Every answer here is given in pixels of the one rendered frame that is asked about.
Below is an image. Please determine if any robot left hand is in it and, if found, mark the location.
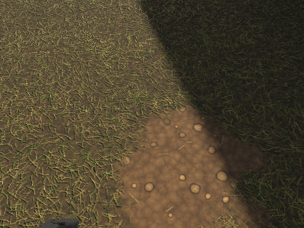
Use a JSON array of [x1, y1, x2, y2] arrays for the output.
[[38, 218, 79, 228]]

